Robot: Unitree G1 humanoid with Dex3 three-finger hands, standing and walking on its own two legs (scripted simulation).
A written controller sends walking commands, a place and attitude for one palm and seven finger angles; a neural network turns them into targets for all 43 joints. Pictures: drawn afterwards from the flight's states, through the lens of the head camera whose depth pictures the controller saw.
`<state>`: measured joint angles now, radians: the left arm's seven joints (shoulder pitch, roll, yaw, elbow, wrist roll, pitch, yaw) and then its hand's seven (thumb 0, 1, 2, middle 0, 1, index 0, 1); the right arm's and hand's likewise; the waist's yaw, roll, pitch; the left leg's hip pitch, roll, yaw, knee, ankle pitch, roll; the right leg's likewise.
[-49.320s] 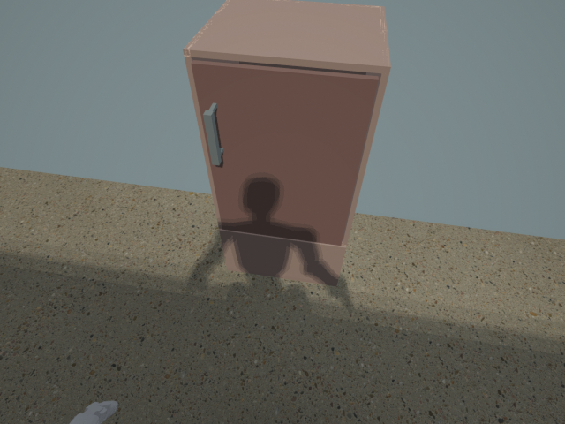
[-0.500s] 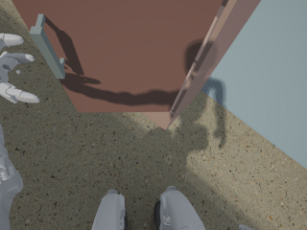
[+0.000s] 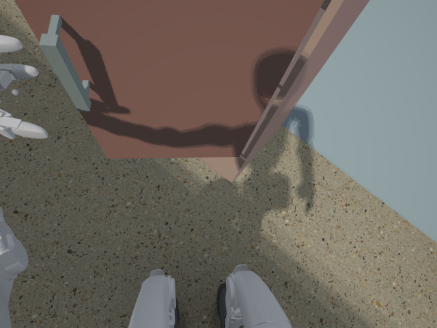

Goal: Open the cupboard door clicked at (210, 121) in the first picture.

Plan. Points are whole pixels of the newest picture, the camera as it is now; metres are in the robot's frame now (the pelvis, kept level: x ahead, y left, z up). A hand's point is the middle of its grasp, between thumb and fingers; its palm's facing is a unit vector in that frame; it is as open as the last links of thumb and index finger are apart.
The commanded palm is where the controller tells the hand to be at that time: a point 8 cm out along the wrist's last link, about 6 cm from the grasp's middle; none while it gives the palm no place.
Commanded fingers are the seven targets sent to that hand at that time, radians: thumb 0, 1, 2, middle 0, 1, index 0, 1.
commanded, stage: move the hooked fingers beside the handle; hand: left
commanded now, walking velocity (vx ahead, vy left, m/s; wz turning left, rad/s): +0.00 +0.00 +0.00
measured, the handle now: (71, 68) +0.53 +0.23 +0.06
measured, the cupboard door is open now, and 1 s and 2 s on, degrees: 44 44 44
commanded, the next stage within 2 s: slide the fingers in behind the handle in 0.42 s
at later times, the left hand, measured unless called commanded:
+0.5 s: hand (23, 94) +0.48 +0.29 +0.06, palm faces +0.02 -1.00 -0.04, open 14.0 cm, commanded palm +0.47 +0.32 +0.06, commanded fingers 0.00 -0.50 0.30 -0.30 -1.20 -0.30 -1.20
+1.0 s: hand (42, 96) +0.48 +0.26 +0.06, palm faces +0.01 -1.00 -0.03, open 14.0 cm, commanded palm +0.46 +0.29 +0.06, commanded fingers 0.00 -0.50 0.30 -0.30 -1.20 -0.30 -1.20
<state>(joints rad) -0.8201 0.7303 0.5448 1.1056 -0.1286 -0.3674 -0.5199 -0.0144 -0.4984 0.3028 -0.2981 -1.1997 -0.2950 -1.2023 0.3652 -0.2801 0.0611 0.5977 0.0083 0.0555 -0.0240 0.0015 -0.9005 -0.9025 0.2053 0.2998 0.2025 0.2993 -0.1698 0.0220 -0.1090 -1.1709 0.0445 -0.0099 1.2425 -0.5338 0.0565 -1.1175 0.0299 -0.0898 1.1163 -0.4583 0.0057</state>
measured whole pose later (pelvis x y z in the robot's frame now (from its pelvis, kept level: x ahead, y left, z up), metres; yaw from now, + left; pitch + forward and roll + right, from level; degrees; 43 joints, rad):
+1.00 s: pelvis +0.00 -0.01 +0.00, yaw +1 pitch +25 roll -5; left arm -0.79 0.63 0.47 1.09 -0.14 -0.40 -0.45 -0.01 -0.50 0.30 -0.30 -1.20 -0.29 -1.20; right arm 0.35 -0.28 0.05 0.60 0.01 0.06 -0.02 0.00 -0.90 -0.90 0.20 0.30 0.20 0.30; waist -0.16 0.02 -0.11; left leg -1.13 0.04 -0.01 1.22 -0.53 0.05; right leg -1.09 0.03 -0.09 1.12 -0.47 0.00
